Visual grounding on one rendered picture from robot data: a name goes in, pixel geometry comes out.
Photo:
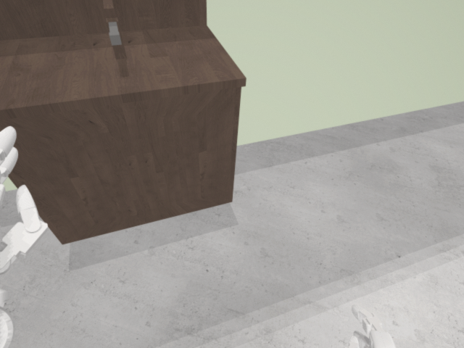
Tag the robot left hand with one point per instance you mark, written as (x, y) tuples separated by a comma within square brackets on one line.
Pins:
[(23, 236)]

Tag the tap lever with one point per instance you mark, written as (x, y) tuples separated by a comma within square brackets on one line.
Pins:
[(114, 34)]

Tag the robot right hand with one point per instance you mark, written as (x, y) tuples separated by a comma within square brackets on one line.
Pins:
[(378, 338)]

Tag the robot left forearm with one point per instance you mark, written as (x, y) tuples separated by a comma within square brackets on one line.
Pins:
[(7, 322)]

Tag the counter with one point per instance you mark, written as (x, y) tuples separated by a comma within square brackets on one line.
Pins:
[(112, 137)]

